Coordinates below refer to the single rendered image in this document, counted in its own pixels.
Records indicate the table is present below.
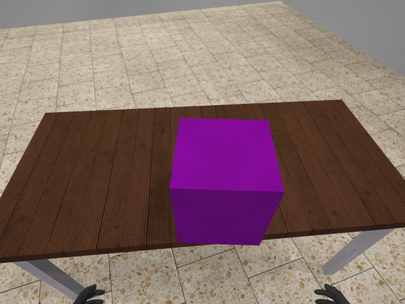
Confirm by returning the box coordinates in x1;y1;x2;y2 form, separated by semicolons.
0;99;405;300

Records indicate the left robot hand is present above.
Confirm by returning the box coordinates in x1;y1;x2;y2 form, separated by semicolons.
73;284;105;304

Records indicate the carton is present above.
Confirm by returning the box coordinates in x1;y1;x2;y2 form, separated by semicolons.
170;118;285;246

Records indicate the right robot hand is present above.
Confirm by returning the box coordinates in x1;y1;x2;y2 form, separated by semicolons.
314;284;350;304

